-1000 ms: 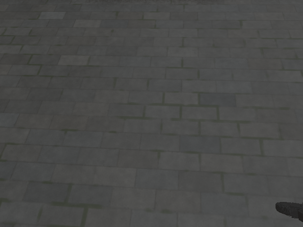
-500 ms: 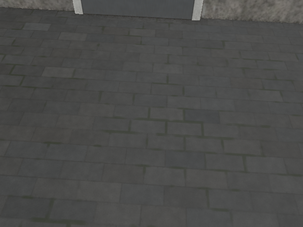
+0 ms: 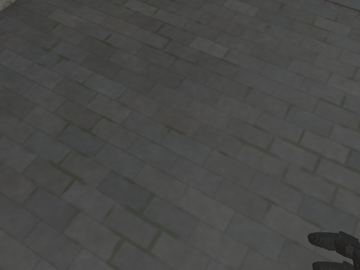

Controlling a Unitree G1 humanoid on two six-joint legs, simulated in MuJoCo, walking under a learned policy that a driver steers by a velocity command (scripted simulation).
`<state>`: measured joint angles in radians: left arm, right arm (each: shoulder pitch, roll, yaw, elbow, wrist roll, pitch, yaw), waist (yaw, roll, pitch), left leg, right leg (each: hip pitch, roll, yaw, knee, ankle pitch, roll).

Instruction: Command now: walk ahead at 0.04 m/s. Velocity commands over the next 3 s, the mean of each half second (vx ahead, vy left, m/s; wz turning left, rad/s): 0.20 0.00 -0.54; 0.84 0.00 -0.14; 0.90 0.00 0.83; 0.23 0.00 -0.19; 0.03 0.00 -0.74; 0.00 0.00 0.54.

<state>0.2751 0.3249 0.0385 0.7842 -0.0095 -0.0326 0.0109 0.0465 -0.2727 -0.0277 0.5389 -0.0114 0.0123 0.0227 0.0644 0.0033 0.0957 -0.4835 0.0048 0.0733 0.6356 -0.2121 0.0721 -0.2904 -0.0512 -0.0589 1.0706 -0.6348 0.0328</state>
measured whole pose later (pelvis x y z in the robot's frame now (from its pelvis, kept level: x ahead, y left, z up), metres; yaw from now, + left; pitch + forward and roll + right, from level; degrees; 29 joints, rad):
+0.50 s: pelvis +0.08 -0.08 +0.00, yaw -20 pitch +1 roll +2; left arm 0.44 0.28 0.07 0.72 -0.02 -0.03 -0.03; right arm 0.10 -0.31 -0.09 0.70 0.04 -0.05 0.03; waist 0.06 0.07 -0.02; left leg -0.48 0.08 0.04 1.16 -0.47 0.01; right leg -0.27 -0.01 -0.08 0.71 -0.48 -0.09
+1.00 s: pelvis +0.44 -0.23 +0.00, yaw -22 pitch +1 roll +3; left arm 0.29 0.24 0.00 0.76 -0.01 -0.13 0.00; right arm 0.23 -0.29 -0.07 0.75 0.01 -0.09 0.04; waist -0.02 -0.02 0.07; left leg -0.41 -0.18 0.05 0.56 -0.17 0.13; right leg -0.27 0.02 0.10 1.36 -0.33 -0.05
